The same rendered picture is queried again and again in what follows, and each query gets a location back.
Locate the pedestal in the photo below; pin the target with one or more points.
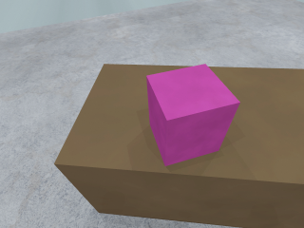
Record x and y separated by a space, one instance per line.
255 180

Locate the carton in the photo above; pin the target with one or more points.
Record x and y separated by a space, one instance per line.
190 111

